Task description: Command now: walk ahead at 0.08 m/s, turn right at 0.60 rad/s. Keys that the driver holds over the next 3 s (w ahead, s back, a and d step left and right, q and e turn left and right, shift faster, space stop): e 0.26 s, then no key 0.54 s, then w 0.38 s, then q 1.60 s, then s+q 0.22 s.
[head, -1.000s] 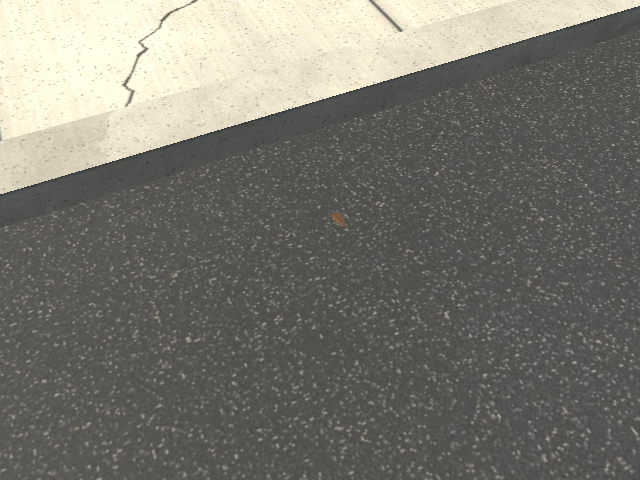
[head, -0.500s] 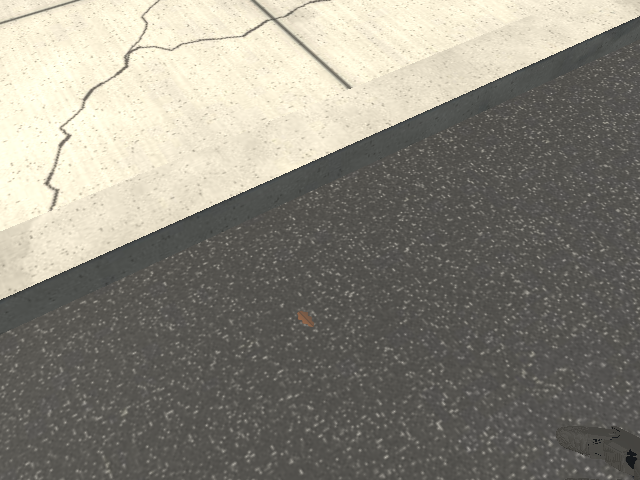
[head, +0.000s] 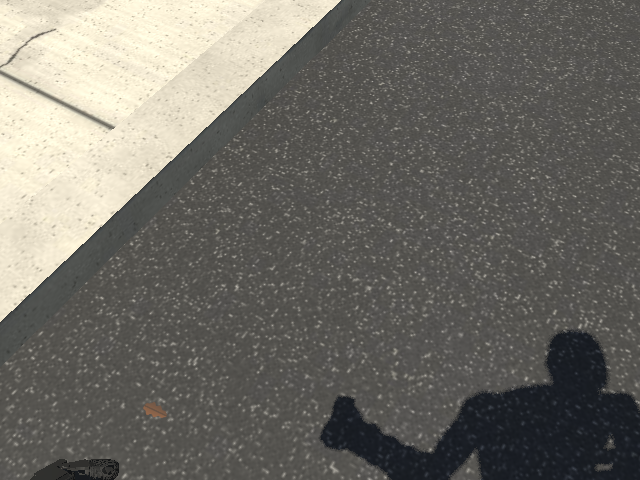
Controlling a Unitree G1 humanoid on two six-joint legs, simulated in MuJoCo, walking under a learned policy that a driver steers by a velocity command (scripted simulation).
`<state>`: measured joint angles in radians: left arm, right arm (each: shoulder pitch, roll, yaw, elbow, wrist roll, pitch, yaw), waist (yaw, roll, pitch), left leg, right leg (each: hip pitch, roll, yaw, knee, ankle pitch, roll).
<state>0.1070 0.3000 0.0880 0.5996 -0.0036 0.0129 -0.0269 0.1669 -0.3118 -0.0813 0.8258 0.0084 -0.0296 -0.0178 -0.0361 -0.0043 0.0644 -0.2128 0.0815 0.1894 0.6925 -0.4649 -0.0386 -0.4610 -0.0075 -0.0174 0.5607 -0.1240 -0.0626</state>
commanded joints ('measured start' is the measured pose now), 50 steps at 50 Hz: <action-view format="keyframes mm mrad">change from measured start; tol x32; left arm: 1 215 243 66 -59 17 -12 19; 50 85 107 -5 48 -24 -29 47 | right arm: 1 29 -98 -3 -94 -24 -20 19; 50 87 -25 11 -89 21 -64 44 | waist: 1 106 -182 -440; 18 18 -158 -202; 21 72 286 -110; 50 -21 -172 40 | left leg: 1 -442 -88 -248 624 -246 -24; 18 -63 -94 -213 -164 226 18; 22 -84 313 -688 -440 383 329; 33 62 105 -361 -275 595 209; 50 -32 -78 -143 -152 98 135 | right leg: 1 637 -376 591 -134 657 -367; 18 154 -120 432 -151 -28 -114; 25 -101 80 200 556 -352 120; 36 423 -117 184 -108 274 20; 45 174 -190 401 -327 -693 -105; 50 98 -189 358 -292 -508 -97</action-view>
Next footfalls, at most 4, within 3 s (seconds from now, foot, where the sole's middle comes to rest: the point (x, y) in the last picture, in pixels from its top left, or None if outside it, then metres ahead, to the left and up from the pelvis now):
0.40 left None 0.12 0.14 -0.76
0.70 right None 0.03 -0.12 -0.76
1.44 right None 0.35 -0.17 -0.76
1.86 left None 0.31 0.08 -0.76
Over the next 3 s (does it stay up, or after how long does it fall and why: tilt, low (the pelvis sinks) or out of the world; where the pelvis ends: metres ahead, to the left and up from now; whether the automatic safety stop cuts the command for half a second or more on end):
stays up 0.24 -0.01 0.02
